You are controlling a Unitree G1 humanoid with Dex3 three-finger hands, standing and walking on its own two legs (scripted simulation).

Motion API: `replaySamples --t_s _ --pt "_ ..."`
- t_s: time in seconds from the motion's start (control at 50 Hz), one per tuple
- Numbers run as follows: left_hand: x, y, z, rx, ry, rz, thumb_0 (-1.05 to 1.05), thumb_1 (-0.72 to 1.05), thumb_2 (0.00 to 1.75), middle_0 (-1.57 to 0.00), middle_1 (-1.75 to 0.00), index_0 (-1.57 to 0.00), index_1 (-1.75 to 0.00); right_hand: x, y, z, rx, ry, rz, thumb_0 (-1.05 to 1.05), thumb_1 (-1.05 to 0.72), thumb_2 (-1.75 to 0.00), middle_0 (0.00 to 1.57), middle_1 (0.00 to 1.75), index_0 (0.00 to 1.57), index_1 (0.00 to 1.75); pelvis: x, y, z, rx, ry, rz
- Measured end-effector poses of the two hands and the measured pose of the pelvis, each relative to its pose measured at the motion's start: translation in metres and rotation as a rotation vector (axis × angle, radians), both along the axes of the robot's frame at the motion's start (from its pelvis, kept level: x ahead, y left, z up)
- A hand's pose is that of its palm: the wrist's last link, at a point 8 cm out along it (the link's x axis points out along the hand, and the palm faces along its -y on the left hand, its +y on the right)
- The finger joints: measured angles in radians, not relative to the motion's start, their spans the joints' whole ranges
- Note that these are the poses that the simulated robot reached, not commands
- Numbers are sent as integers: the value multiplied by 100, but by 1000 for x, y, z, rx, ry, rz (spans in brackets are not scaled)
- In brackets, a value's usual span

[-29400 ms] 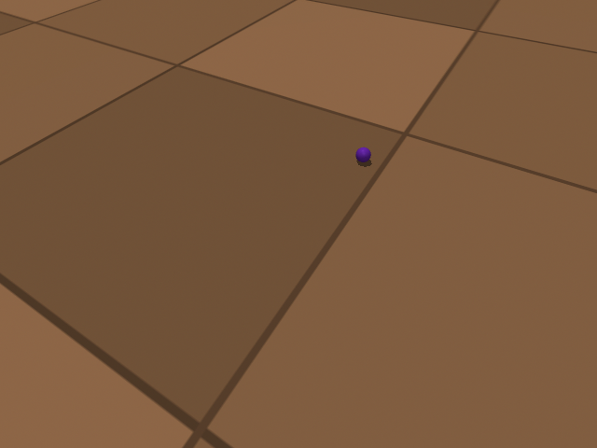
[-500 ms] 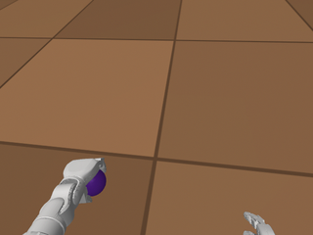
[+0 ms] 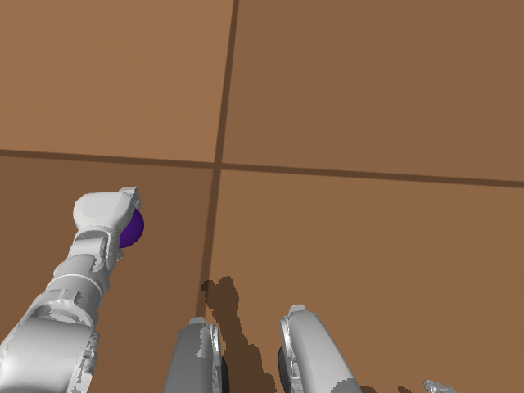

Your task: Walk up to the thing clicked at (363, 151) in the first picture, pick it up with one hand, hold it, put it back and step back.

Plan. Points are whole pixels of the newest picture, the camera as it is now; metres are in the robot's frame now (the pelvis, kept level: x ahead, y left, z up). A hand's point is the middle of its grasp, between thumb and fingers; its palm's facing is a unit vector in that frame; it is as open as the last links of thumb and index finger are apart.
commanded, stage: crouch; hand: left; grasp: from above
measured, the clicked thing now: (120, 225) +0.43 +0.22 -0.12
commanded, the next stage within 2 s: lower in 1.24 s
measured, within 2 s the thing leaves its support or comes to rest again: neither
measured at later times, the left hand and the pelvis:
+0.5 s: hand (141, 253) +0.44 +0.23 -0.31, palm faces -0.46 +0.00 -0.89, open 10.5 cm; pelvis -0.01 -0.01 -0.15, yaw -2 degrees
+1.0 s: hand (150, 257) +0.45 +0.23 -0.39, palm faces -0.46 +0.00 -0.89, open 10.4 cm; pelvis -0.02 +0.00 -0.22, yaw -4 degrees
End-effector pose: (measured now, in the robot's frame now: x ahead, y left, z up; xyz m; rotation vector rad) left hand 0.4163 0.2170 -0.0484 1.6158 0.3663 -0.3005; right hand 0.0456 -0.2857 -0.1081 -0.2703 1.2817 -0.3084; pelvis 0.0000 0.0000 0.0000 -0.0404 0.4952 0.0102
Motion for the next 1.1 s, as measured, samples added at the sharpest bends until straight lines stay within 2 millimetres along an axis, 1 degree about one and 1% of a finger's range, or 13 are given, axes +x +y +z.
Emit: replaySamples --t_s 0.08,0.12,0.18,0.24,0.3,0.42,0.56,0.68,0.78,0.9,1.0,1.1 --pt "7 -1 -39 -3 17 17 0 -3 72 -59 -95 -48 -85 -23 9 -36 19 52 -19 1 -91 -90 20 29 20 30 -8 1 -32 -3 47 -2" --pt "8 -2 -58 -9 33 21 0 -3 72 -59 -95 -48 -85 -31 13 -53 30 66 -23 1 -91 -90 20 29 20 30 -11 1 -47 -5 67 -2" --pt "10 -3 -88 -21 56 16 0 -3 72 -60 -94 -48 -85 -36 18 -76 45 77 -18 1 -91 -89 20 29 21 30 -14 0 -69 -10 93 0" --pt "11 -2 -115 -33 67 2 0 -4 72 -60 -94 -49 -84 -35 20 -97 53 81 -1 1 -90 -89 20 29 21 30 -17 -1 -90 -15 116 2" --pt "13 0 -142 -41 70 -5 0 -4 73 -60 -94 -49 -84 -29 19 -114 55 81 26 1 -90 -89 20 29 21 30 -18 -2 -108 -21 137 3" --pt "20 9 -185 -51 58 7 -1 -6 76 -60 -95 -49 -85 -11 13 -139 45 85 95 0 -91 -90 20 29 21 30 -15 -5 -136 -30 176 3" --pt "30 14 -215 -57 51 27 -1 -8 78 -61 -95 -49 -85 6 4 -156 32 88 142 0 -91 -90 20 29 21 30 -10 -7 -156 -41 190 -5" --pt "36 14 -237 -69 58 31 -1 -7 77 -61 -95 -50 -85 7 2 -167 32 101 149 0 -92 -90 20 29 21 30 -9 -6 -171 -50 192 -13" --pt "37 13 -255 -70 68 17 -1 -7 76 -62 -94 -50 -84 -3 4 -179 43 127 140 0 -92 -90 20 29 20 30 -10 -5 -185 -54 188 -20" --pt "37 12 -274 -69 67 8 0 -7 74 -63 -93 -51 -84 -23 7 -195 61 164 128 0 -92 -90 20 29 20 30 -16 -4 -202 -55 177 -26" --pt "39 12 -286 -66 56 12 0 -6 73 -63 -92 -51 -84 -39 9 -208 73 197 118 0 -92 -90 20 29 20 30 -19 -4 -216 -56 169 -30" --pt "43 14 -296 -57 57 21 0 -6 72 -63 -92 -51 -83 -51 11 -218 79 216 113 0 -92 -90 20 29 21 30 -22 -6 -227 -57 163 -34"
